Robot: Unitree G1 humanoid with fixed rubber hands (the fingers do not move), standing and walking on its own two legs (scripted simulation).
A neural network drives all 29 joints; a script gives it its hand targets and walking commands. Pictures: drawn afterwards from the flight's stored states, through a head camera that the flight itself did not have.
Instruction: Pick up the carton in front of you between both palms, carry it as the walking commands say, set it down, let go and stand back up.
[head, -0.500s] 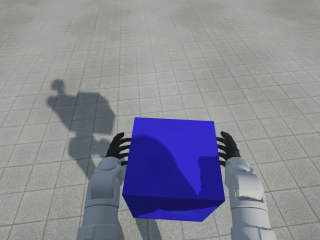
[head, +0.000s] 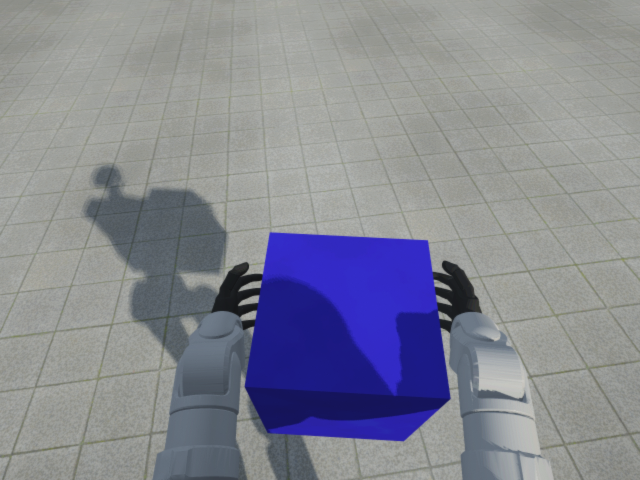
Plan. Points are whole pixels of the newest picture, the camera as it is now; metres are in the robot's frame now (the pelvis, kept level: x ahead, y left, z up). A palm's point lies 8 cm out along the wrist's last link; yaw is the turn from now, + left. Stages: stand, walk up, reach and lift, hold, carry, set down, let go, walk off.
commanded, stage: carry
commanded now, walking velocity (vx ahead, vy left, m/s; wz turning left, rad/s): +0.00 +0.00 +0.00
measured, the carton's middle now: (341, 344) +0.30 +0.00 -0.04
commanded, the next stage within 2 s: hold in 1.24 s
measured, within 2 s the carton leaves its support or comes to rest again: neither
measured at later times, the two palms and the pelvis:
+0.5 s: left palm (208, 359) +0.24 +0.16 +0.04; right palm (463, 355) +0.25 -0.14 +0.05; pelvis -0.05 +0.01 +0.00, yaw +0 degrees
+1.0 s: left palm (208, 377) +0.22 +0.15 +0.04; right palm (472, 374) +0.22 -0.15 +0.05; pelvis -0.07 +0.01 +0.00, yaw +0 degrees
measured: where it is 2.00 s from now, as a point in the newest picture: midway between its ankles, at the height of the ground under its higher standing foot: outside the picture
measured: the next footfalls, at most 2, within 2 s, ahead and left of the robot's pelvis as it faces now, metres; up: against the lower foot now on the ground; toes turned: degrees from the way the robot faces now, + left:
none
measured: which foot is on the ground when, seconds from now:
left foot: down 0.00-1.00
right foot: down 0.00-1.00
